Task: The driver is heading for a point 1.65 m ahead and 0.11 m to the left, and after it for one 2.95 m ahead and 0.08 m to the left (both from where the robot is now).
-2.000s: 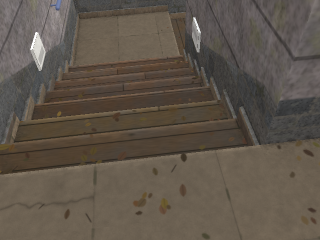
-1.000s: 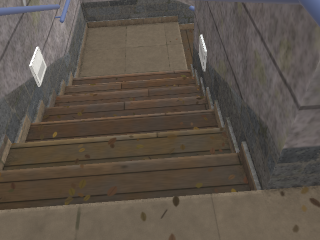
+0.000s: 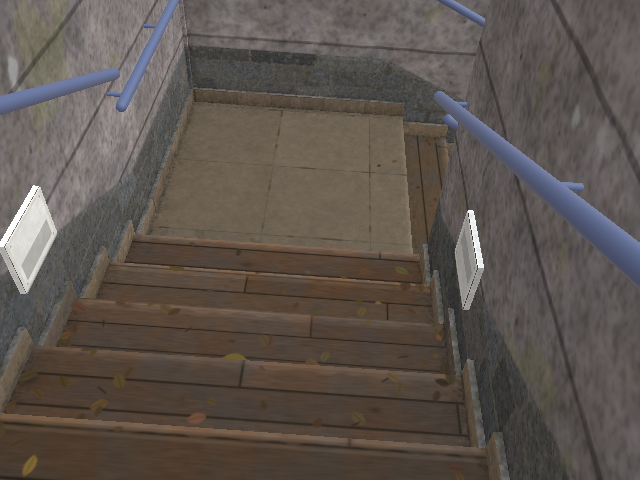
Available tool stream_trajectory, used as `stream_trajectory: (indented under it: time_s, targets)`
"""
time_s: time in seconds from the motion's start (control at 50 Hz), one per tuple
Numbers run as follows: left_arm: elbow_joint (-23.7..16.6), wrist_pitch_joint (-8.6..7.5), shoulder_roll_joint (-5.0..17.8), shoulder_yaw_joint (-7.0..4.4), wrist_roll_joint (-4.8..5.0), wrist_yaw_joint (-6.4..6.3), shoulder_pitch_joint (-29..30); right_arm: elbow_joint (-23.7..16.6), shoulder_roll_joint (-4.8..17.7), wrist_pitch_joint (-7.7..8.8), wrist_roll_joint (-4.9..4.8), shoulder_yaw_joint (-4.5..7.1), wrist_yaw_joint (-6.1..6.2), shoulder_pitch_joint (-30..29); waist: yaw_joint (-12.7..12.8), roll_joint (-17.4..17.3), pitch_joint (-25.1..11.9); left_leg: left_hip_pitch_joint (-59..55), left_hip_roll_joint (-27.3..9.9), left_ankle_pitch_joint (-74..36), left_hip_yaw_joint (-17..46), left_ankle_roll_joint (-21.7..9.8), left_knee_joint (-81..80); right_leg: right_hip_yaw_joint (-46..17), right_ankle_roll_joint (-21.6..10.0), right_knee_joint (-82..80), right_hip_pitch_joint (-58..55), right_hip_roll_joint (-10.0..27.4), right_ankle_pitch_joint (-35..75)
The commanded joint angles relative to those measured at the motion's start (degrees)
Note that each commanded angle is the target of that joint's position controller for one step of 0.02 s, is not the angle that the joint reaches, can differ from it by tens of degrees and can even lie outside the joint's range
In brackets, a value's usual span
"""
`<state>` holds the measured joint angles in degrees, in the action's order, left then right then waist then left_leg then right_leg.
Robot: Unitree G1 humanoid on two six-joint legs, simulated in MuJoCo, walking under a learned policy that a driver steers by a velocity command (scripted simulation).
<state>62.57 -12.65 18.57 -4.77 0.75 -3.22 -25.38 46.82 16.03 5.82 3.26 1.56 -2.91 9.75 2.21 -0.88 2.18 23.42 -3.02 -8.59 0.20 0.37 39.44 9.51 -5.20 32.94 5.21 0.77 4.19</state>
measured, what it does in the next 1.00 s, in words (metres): goes down, turning left: left foot 0.13 m lower, then right foot 0.13 m lower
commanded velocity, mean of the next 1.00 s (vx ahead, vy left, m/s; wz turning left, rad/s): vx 0.20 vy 0.00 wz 0.46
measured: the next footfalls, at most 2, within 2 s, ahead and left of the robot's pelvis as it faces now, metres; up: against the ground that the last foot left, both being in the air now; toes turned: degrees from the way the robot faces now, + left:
left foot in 0.08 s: +0.22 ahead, +0.08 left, -0.13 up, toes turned -3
right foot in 0.32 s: +0.46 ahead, -0.12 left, -0.26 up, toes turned +9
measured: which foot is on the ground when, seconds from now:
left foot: up 0.00-0.06, down 0.08-0.28, up 0.30-0.62, down 0.64-1.00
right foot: up 0.00-0.30, down 0.32-0.62, up 0.64-0.84, down 0.86-1.00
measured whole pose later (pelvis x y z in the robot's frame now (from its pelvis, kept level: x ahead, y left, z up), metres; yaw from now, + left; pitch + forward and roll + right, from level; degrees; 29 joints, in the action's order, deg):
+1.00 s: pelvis +0.67 -0.03 -0.40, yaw +25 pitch +1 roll +1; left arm 50.4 -5.0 11.7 1.7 0.3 6.0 -22.4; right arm 45.2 16.3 3.1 -0.6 2.1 -7.0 11.4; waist 2.5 -1.6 -1.1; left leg 23.1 -0.1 23.1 -2.4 -0.1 44.7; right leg -3.0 5.1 44.4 19.4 5.5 -27.3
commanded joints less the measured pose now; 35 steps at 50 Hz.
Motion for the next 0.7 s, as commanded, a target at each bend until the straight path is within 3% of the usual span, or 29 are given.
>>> stream_trajectory:
  time_s: [0.02, 0.04, 0.06, 0.08, 0.1, 0.12, 0.14, 0.16, 0.18, 0.2, 0.22, 0.24, 0.26, 0.28, 0.32, 0.34, 0.36, 0.4, 0.42, 0.46, 0.5, 0.54, 0.58, 0.6, 0.62, 0.64, 0.66, 0.68, 0.7]
  targets:
    - [-7.73, -0.64, 6.81, -0.7, 0.27, 0.1, 20.87, 6.71, 1.32, -1.84, 1.7, 1.55, -1.0, 27.16, -16.33, 1.32, -2.48, -30.07, 6.17, -14.19, -7.42, -2.05, 7.92, 0.48, 2.76, -4.24, 23.51, 2.24, -21.8]
    - [-10.31, 1.49, 7.32, -0.89, -0.18, 0.84, 23.91, 6.71, 1.88, -2.94, 0.6, 1.61, 0.12, 30.54, -18.82, 2.47, -5.89, -32.37, 6.57, -4.4, -4.36, -4.08, 9.51, 2.52, 4.38, 4.48, 25.39, 3.48, -15.51]
    - [-9.35, 2.02, 4.05, -0.52, 0.88, 1.33, 17.91, 5.59, 2.31, -3.21, -2.39, 1.97, 1.17, 27.4, -15.5, 8.72, -1.58, -19.66, 1.07, -15.0, 0.95, -8.41, 3.45, 4.02, 6.54, 18.16, 21.56, 5.41, -27.27]
    - [-10.31, 3.34, 2.11, 0.08, 0.5, 1.2, 17.84, 5.45, 4.68, -2.41, -1.47, 2.39, 1.44, 31.74, -15.51, 8.19, 2.77, -20.87, -0.46, -10.0, 2.02, -10.69, -2.2, 1.99, 7.2, 39.65, 29.17, 9.44, -24.94]
    - [-23.26, 2.09, -13.87, 5.99, -11.85, 3.23, 18.28, 6.78, 16.38, 1.9, 4.85, 3.89, 2.57, 35.11, -11.59, -25.18, 2.0, -35.77, -8.14, 2.12, 28.74, -17.32, -23.36, -6.1, 4.66, 46.84, 50.35, -4.8, -51.32]
    - [-30.09, 3.89, -5.65, 4.73, -11.38, 6.46, 36.31, 6.23, 4.99, 2.7, -0.52, -0.66, 2.91, 34.13, -15.14, -18.2, 12.06, -24.39, -13.86, 51.88, 64.21, -17.44, -28.05, -16.9, 1.2, 41.87, 68.39, -2.83, -45.45]
    - [-23.72, 3.92, 6.21, 0.38, -8.53, 5.86, 31.62, 1.34, 3.43, 2.6, -2.11, -1.97, 3.2, 28.43, -15.97, -11.87, 8.69, -16.44, -11.5, 59.78, 68.0, -19.99, -19.07, -18.47, 3.45, 46.55, 62.75, -4.34, -41.57]
    - [-22.09, 3.12, 9.98, -0.81, -6.94, 3.53, 26.1, 3.34, 4.04, 1.83, -0.21, -0.73, 3.85, 28.42, -14.82, -8.23, 2.77, -10.96, -4.92, 41.27, 52.03, -20.65, -14.21, -16.53, 5.06, 56.0, 51.54, -6.42, -44.17]
    - [-24.18, 2.22, 6.58, 0.4, -5.84, 2.03, 25.8, 7.19, 2.42, 2.31, 0.99, -1.74, 3.31, 33.19, -11.67, -11.05, 2.41, -4.57, -2.02, 45.76, 53.03, -18.37, -13.04, -19.69, 3.84, 52.53, 51.27, -5.63, -39.53]
    - [-20.96, 0.72, -1.11, 3.47, -8.56, 0.27, 23.44, 7.36, -8.26, 2.95, 0.77, -6.2, 4.03, 32.16, -12.06, -2.11, 8.58, 4.95, 1.77, 51.29, 50.82, -14.47, -2.15, -27.71, 5.64, 37.97, 51.01, -0.45, -18.52]
    - [-18.88, -0.36, -3.58, 4.44, -9.27, -0.82, 15.84, 3.77, -9.31, 3.55, -1.55, -7.72, 5.99, 27.35, -7.0, 0.56, 7.01, 16.65, 5.27, 47.38, 46.09, -15.04, 7.11, -24.32, 9.13, 28.46, 35.11, -0.64, -14.96]
    - [-16.76, 0.71, -4.18, 6.06, -7.54, -0.09, 11.33, -0.74, -4.63, 2.93, -1.24, -6.31, 6.15, 17.08, -4.62, 9.09, 3.02, 27.22, 12.46, 51.0, 27.19, -10.18, 9.62, -18.44, 9.49, 1.81, 12.52, 1.33, 3.8]
    - [-17.15, 1.88, -7.79, 6.35, -8.21, 2.47, 8.85, -0.61, 1.65, 2.41, -1.62, -5.09, 3.99, 13.11, 0.2, 4.63, 3.21, 47.0, 19.57, 55.33, 17.59, -4.19, 11.72, -17.84, 6.04, -14.97, -21.4, 4.42, 14.03]
    - [-17.33, 3.22, -9.54, 6.31, -6.46, 4.63, 9.47, 2.98, 5.33, 1.38, -2.78, -3.98, 1.2, 13.5, 6.1, 4.16, -0.18, 61.1, 18.59, 52.44, 13.47, -1.42, 12.6, -13.65, 6.06, -13.09, -45.22, 4.81, 22.91]
    - [-8.24, 4.57, 1.34, 3.4, -10.35, 4.34, -25.95, 1.94, 4.78, 3.38, -6.18, -2.65, -1.56, 15.56, 19.82, 15.89, -4.73, 53.98, 18.45, 40.73, 12.63, 5.95, 46.18, -12.06, -3.84, -4.19, -53.47, 11.51, 18.64]
    - [-13.77, 5.97, 12.55, 1.93, -7.35, 5.11, -17.89, -0.2, -1.5, 4.28, -4.68, -2.08, -3.22, 27.53, 7.23, 25.97, -21.91, 46.45, 13.97, 45.73, 8.73, 2.52, 59.34, -21.85, -16.88, 8.35, -53.16, 27.96, 58.54]
    - [-19.11, 6.21, 9.94, 0.95, -7.86, 5.65, 0.53, -4.72, -0.94, 2.78, -2.45, -1.96, -2.9, 21.82, 3.33, 20.98, -16.87, 53.47, 7.51, 46.13, 6.76, 3.18, 60.08, -31.76, -18.88, 2.29, -38.92, 30.61, 38.66]
    - [-24.77, 4.66, 0.92, 3.42, -4.65, 3.85, 13.44, -4.42, -2.02, 1.66, 1.24, -2.31, 0.26, 15.27, -0.28, 2.87, -7.91, 42.67, 2.97, 35.96, 4.89, 4.75, 42.2, -21.28, -13.44, -6.86, -13.3, 22.11, 31.23]
    - [-26.0, 4.65, 0.62, 3.8, -4.0, 2.43, 20.4, -4.36, -0.51, 1.63, 1.44, -1.57, 0.76, 16.34, -4.24, 1.9, -4.09, 36.16, 0.31, 28.34, 3.84, 6.37, 33.33, -17.22, -10.77, -9.62, -0.63, 19.11, 21.3]
    - [-27.77, 4.28, 3.91, 1.97, -7.26, 0.77, 19.13, -0.25, -2.2, 0.61, 3.94, -1.29, -1.43, 23.77, -7.89, 3.05, -4.89, 14.09, 0.27, 4.38, -3.37, 5.91, 28.35, -5.68, -7.03, -3.99, 16.62, 11.56, 17.24]
    - [-27.76, 2.45, -2.87, 3.5, -4.98, -1.3, 12.07, 1.08, -1.43, 0.56, 5.7, -0.37, -1.62, 20.19, -3.62, 2.49, 0.9, 15.76, -1.43, -16.52, -2.25, 2.48, 12.58, -4.49, 0.08, 5.02, 20.18, 8.64, -9.36]
    - [-30.56, 2.31, 1.51, 2.6, -3.54, -0.64, 8.67, 4.17, 3.0, 1.7, 2.94, 1.52, -2.76, 19.72, -1.76, -1.85, 0.0, -3.23, 2.52, -33.07, -7.15, -1.1, -2.77, 3.21, 7.38, 12.93, 29.72, -0.02, -26.45]
    - [-34.31, 4.75, 1.96, 2.99, -2.63, 1.06, 12.07, 5.45, 3.82, 0.67, 3.51, 2.57, -3.23, 25.66, -6.25, -0.72, 2.59, -16.9, 3.46, -23.05, -7.25, -0.08, -6.02, -0.84, 11.99, 17.38, 35.41, 2.23, -20.64]
    - [-32.82, 6.18, 2.29, 3.93, -2.2, 2.61, 12.64, 6.55, 5.38, 0.09, 2.03, 3.64, -2.79, 29.75, -8.92, -2.28, 3.43, -18.92, 0.64, -22.54, -2.7, -1.96, -11.75, -6.04, 12.78, 25.58, 31.48, 5.63, -18.97]
    - [-33.75, 7.07, 3.45, 3.43, -1.09, 3.19, 15.56, 9.36, 6.38, -0.85, 2.09, 4.76, -1.56, 40.72, -14.68, -7.86, 4.29, -23.76, -1.4, -25.65, -2.18, -5.09, -23.25, -5.44, 17.4, 44.7, 31.27, 1.72, -31.25]
    - [-33.16, 8.1, 2.0, 3.72, -2.56, 4.23, 14.71, 12.8, 7.3, -1.06, 1.97, 6.0, 0.29, 50.66, -19.21, -19.51, -0.83, -40.67, -4.2, -33.01, -1.28, -12.83, -27.22, -3.3, 21.24, 70.68, 38.98, -4.1, -55.29]
    - [-30.99, 8.34, -8.15, 6.59, -5.24, 7.52, 1.31, 5.59, 12.49, -0.84, -1.23, 6.93, 0.96, 41.92, -10.05, -14.91, -19.76, -60.31, -19.18, -62.73, 15.6, -24.7, 2.05, -13.21, 19.34, 80.47, 51.71, 0.07, -59.95]
    - [-31.09, 6.96, -1.61, 5.18, -3.44, 7.23, -3.82, -3.18, 10.72, 0.19, -2.27, 5.54, 0.22, 27.29, -8.1, -6.08, -26.93, -54.53, -29.74, -65.37, 30.57, -34.78, 4.23, -21.74, 20.4, 75.62, 54.44, 4.7, -50.8]
    - [-31.39, 7.23, 1.8, 4.27, -1.96, 6.59, 1.8, -4.28, 8.96, 0.25, -0.64, 4.72, 1.07, 22.17, -10.16, 1.23, -21.6, -44.81, -27.91, -51.43, 28.9, -31.25, -0.76, -22.43, 18.65, 71.24, 60.53, 6.44, -49.16]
